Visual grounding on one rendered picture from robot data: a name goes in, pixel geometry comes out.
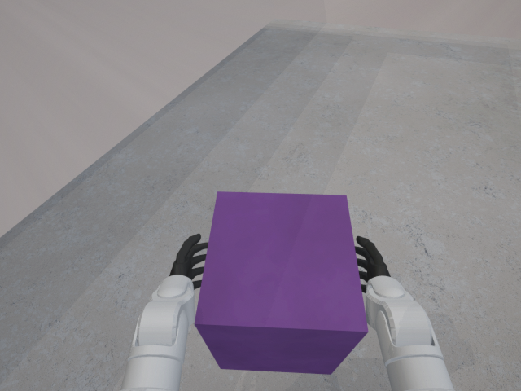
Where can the right robot forearm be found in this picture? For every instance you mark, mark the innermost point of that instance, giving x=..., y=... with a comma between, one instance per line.
x=408, y=344

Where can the left robot forearm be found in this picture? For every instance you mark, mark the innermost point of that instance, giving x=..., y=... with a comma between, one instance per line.
x=158, y=347

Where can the right robot hand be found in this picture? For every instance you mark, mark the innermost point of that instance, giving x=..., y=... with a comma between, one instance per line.
x=374, y=261

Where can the carton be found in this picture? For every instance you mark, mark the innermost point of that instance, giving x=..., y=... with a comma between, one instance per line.
x=281, y=289

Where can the left robot hand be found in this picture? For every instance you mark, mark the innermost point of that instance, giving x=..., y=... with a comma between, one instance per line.
x=185, y=260

